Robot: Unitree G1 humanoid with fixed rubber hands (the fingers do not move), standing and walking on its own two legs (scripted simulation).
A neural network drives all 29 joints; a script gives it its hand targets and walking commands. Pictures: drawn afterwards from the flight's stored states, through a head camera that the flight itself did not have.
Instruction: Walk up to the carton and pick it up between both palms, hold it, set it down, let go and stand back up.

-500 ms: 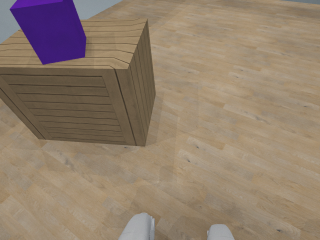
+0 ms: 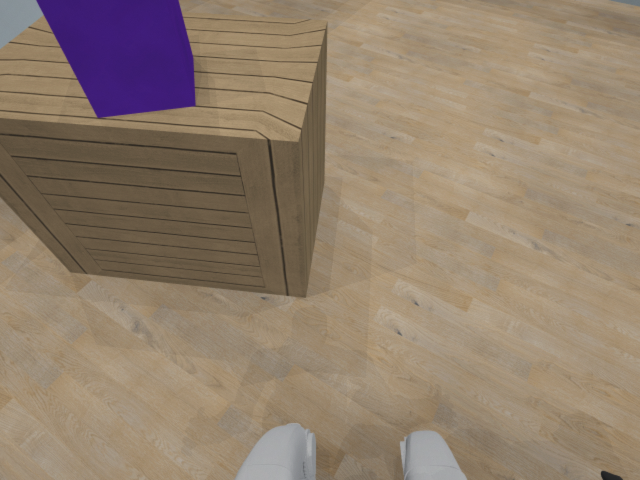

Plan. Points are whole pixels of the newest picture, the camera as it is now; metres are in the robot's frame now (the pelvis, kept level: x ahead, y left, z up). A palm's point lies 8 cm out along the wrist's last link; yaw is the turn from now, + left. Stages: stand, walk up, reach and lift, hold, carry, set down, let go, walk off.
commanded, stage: walk up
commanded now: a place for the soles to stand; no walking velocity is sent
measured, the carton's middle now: (128, 29) +0.93 +0.41 +0.10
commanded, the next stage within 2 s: none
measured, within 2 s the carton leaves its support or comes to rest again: neither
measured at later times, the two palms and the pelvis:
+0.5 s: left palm out of the picture +0.08 +0.52 -0.13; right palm (439, 388) +0.25 -0.14 -0.07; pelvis +0.09 +0.19 -0.02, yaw +3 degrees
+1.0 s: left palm out of the picture +0.26 +0.54 -0.08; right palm (392, 331) +0.33 -0.09 -0.07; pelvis +0.21 +0.21 +0.02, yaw +2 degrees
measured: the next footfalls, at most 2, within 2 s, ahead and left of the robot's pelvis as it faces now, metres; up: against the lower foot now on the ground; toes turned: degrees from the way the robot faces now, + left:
right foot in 0.22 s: +0.14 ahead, -0.14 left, +0.00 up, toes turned +4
left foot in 0.44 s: +0.19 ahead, +0.31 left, +0.00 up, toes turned +1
